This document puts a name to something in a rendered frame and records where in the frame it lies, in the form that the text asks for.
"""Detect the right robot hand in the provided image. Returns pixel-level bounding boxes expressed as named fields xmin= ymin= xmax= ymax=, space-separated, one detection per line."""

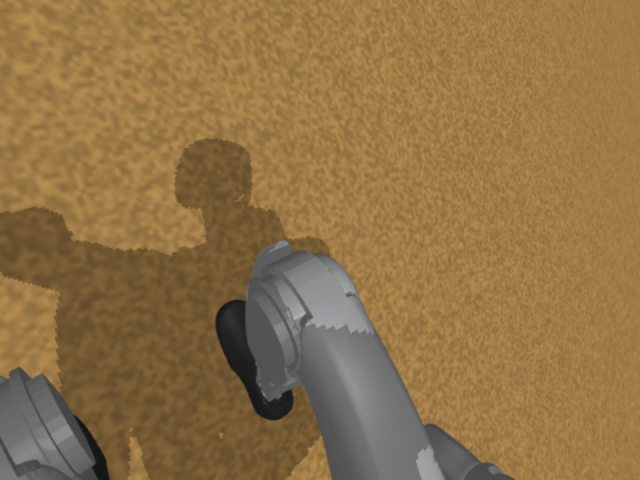
xmin=423 ymin=424 xmax=481 ymax=480

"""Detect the right robot foot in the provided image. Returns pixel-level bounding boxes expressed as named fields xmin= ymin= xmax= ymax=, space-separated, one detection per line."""
xmin=215 ymin=300 xmax=293 ymax=420

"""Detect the right robot arm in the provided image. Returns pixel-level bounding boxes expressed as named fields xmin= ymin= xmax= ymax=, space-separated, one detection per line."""
xmin=464 ymin=462 xmax=515 ymax=480

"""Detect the left robot foot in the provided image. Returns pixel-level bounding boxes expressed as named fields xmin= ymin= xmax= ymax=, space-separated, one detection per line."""
xmin=73 ymin=414 xmax=110 ymax=480

